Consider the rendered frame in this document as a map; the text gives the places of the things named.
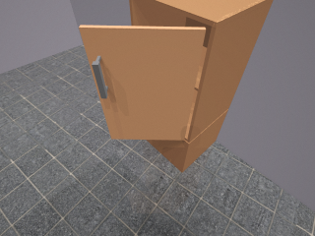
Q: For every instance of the handle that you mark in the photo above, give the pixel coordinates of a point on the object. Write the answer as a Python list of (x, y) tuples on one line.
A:
[(99, 78)]

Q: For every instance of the cupboard door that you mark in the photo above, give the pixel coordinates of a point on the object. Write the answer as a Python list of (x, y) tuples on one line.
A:
[(150, 73)]

